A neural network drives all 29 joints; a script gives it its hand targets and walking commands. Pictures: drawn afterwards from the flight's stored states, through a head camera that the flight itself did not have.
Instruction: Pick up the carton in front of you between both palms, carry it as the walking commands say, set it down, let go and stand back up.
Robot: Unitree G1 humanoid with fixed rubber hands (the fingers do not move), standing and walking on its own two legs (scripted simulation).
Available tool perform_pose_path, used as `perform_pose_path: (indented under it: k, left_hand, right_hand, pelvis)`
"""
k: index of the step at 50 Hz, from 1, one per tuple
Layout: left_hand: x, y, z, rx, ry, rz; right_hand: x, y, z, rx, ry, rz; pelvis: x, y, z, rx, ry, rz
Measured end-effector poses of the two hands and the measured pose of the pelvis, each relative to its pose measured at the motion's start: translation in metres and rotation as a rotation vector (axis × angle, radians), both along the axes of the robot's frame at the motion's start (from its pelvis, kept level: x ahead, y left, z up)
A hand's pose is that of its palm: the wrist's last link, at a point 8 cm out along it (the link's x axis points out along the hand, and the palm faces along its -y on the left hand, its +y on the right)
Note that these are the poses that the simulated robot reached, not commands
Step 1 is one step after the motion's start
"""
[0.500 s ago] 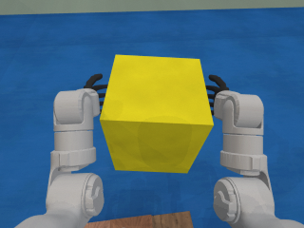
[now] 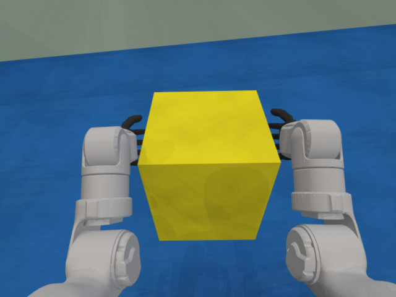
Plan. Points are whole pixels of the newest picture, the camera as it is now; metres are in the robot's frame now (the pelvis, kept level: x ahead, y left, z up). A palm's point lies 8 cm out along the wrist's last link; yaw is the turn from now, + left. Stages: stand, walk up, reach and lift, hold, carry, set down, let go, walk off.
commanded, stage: carry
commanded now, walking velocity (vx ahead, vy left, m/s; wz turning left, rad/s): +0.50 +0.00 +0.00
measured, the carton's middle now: (206, 168) +0.37 +0.00 +0.06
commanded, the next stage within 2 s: none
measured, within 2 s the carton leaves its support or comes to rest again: neither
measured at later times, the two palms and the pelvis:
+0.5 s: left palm (155, 87) +0.67 +0.15 +0.07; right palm (259, 86) +0.64 -0.15 +0.08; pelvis +0.30 +0.02 +0.00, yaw -2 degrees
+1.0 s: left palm (173, 44) +0.88 +0.11 +0.10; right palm (261, 38) +0.89 -0.19 +0.10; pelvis +0.56 -0.04 +0.01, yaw +1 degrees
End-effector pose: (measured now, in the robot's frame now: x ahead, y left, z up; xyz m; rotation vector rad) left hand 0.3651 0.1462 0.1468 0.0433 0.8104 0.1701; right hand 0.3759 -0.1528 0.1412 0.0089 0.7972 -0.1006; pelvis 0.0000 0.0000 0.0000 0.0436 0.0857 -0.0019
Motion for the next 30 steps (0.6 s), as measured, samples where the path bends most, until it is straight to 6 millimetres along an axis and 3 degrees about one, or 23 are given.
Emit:
perform_pose_path:
  k: [9, 16, 20, 24, 30]
  left_hand:
    - [0.097, 0.012, -0.038, -0.025, -0.013, 0.034]
    - [0.205, 0.027, -0.063, -0.053, -0.082, 0.009]
    - [0.251, 0.019, -0.079, -0.057, -0.013, -0.04]
    - [0.291, 0.006, -0.077, -0.053, 0.011, -0.084]
    - [0.354, -0.01, -0.053, -0.062, -0.062, -0.093]
  right_hand:
    - [0.107, 0.012, -0.031, 0.011, -0.011, -0.002]
    - [0.207, 0.027, -0.046, -0.036, -0.082, -0.011]
    - [0.236, 0.021, -0.065, -0.043, -0.014, -0.03]
    - [0.26, 0.007, -0.067, -0.037, 0.01, -0.077]
    - [0.32, -0.009, -0.041, -0.028, -0.063, -0.103]
  pelvis:
    - [0.106, -0.002, 0.0, -0.023, 0.014, -0.006]
    - [0.216, 0.01, -0.028, -0.035, -0.004, -0.012]
    - [0.255, 0.015, -0.02, -0.04, 0.001, -0.02]
    - [0.294, 0.018, -0.007, -0.058, 0.004, -0.023]
    - [0.358, 0.008, 0.005, -0.072, 0.008, -0.027]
